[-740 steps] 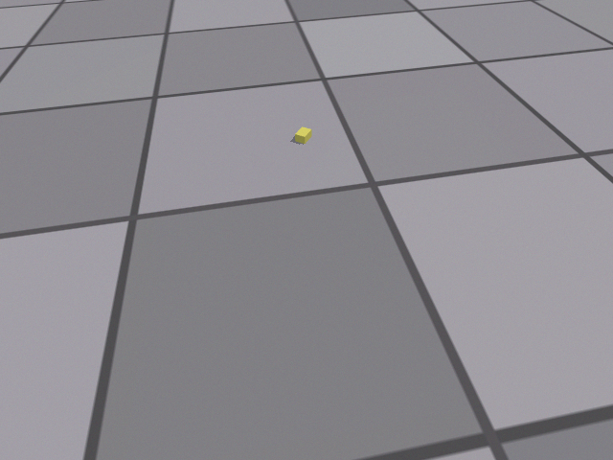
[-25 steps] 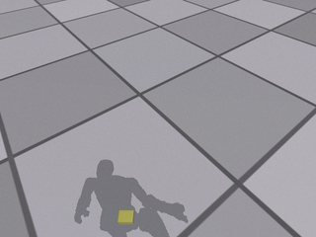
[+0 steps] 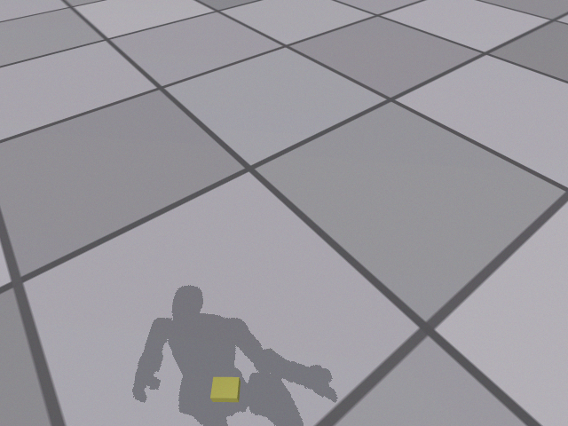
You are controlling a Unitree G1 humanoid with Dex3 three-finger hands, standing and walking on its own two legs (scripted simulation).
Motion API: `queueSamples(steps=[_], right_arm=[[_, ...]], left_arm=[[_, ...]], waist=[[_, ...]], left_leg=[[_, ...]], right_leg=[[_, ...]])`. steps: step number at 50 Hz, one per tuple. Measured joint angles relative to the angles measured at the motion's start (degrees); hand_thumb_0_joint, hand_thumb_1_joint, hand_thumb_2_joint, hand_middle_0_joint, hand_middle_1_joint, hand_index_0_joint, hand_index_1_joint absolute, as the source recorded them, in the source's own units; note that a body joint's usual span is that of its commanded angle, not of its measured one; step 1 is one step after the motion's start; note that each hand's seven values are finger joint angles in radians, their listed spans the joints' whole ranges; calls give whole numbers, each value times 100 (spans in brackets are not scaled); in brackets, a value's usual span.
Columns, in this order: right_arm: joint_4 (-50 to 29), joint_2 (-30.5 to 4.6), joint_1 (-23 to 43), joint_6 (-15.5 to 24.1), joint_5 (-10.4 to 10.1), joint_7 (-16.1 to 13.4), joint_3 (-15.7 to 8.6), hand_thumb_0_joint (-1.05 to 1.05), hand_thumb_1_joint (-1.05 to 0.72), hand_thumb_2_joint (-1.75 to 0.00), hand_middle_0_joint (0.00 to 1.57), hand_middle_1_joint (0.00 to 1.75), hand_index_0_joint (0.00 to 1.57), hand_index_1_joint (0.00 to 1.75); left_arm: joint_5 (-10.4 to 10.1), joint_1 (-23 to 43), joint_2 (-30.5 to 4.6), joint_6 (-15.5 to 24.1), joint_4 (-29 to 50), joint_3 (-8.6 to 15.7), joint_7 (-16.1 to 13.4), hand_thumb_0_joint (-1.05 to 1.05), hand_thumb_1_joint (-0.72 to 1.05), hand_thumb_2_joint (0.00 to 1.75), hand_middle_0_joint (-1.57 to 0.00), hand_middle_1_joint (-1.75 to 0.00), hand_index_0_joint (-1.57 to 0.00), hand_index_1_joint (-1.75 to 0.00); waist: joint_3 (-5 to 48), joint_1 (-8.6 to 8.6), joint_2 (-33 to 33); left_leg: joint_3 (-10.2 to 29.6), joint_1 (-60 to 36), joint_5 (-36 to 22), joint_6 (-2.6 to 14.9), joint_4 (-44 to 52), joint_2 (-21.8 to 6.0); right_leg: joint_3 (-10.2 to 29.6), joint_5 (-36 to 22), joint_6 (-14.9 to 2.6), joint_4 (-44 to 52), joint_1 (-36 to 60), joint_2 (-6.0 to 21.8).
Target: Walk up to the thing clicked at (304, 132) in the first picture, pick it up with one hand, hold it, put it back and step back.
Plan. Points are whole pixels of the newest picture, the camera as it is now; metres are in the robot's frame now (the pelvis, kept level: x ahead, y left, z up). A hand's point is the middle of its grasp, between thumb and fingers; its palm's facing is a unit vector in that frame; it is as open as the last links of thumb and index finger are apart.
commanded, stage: stand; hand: left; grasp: from above
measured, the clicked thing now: (225, 389) +0.40 +0.23 -0.76
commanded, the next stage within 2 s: rise first in 0.14 s
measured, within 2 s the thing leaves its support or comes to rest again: neither
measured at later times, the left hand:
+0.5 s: hand out of the picture +0.16 +0.25 -0.17, palm faces -0.02 -0.94 -0.35, open 9.1 cm
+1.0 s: hand out of the picture +0.12 +0.26 -0.23, palm faces -0.15 -0.88 -0.44, open 13.5 cm
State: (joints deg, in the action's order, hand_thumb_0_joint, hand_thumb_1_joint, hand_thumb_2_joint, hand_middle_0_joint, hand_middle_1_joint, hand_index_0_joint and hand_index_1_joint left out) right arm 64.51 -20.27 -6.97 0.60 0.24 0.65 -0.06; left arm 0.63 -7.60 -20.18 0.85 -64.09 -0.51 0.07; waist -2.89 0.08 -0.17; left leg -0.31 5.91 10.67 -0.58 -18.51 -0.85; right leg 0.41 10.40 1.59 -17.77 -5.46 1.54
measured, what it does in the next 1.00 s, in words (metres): lowers itself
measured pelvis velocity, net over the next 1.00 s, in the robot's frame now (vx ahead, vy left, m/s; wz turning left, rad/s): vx -0.01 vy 0.00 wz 0.00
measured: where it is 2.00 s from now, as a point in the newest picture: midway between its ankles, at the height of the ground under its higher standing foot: outside the picture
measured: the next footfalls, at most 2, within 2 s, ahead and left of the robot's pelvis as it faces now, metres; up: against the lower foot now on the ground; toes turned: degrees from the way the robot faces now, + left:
none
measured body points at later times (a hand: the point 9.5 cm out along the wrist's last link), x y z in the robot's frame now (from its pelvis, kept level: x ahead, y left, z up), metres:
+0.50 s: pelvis -0.01 +0.00 -0.02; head +0.05 +0.01 +0.42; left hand +0.16 +0.30 -0.15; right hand +0.09 -0.27 -0.14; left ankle -0.01 +0.12 -0.75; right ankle -0.01 -0.14 -0.75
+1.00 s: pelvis -0.01 +0.00 -0.09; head +0.09 +0.02 +0.34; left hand +0.13 +0.31 -0.20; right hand +0.16 -0.25 -0.18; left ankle -0.01 +0.12 -0.75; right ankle -0.01 -0.14 -0.75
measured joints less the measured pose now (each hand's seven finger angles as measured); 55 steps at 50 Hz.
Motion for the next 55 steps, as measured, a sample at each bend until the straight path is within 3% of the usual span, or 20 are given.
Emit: queueSamples(steps=[13, 17, 23, 31, 36, 43, 55], right_arm=[[-28, 13, 15, -4, -1, 0, 4, 0, -91, -90, 21, 30, 21, 30], [-985, 110, -315, 151, -284, -196, 33, 0, -91, -90, 20, 30, 20, 30], [-1796, 503, -478, 234, -180, -202, -101, 0, -91, -90, 20, 30, 20, 30], [-2473, 654, -734, 222, -192, -126, -114, 0, -91, -90, 21, 30, 21, 30], [-2775, 627, -739, 385, -154, -101, -166, 0, -91, -90, 21, 30, 21, 30], [-3009, 604, -565, 543, -97, -136, -247, 0, -91, -90, 21, 30, 21, 30], [-3442, 682, -347, 724, -53, -94, -167, 1, -92, -90, 21, 30, 20, 30]], left_arm=[[-3, 15, -6, -6, 7, 14, -2, 1, 90, 90, -21, -30, -20, -30], [-135, 318, 115, 130, 307, 270, -92, 1, 84, 90, -22, -36, -21, -37], [383, 1049, 38, 54, 353, 826, 142, 1, 56, 88, -22, -59, -22, -60], [787, 667, 144, -700, 1237, 855, 107, 1, 2, 85, -24, -81, -24, -81], [971, 340, 188, -866, 1761, 946, 93, 1, -23, 85, -26, -86, -25, -87], [1147, -221, 166, -967, 2815, 914, 118, 0, -38, 87, -25, -89, -23, -91], [1408, -785, 115, -1250, 3952, 841, 92, 0, -45, 88, -21, -93, -20, -94]], waist=[[0, -3, 5], [-2, -18, 3], [225, -89, 95], [521, -196, -12], [699, -171, -15], [853, -147, 3], [1042, -158, -37]], left_leg=[[2, 2, 19, 8, -10, 6], [68, 649, 189, 18, -546, 25], [55, 1847, 604, -12, -1626, -36], [37, 2507, 1012, 12, -2382, -67], [76, 3235, 1386, 19, -3182, -73], [157, 4068, 1804, 16, -4126, -74], [272, 5134, 2137, 1, -5100, -87]], right_leg=[[-2, 7, 7, 13, 10, 6], [-56, 206, -3, -532, -613, 24], [-13, 599, -27, -1601, -1825, -38], [22, 950, -6, -2275, -2461, -69], [2, 1319, 9, -3050, -3169, -76], [-52, 1738, 14, -3957, -3961, -82], [-133, 2071, 3, -4884, -4975, -105]])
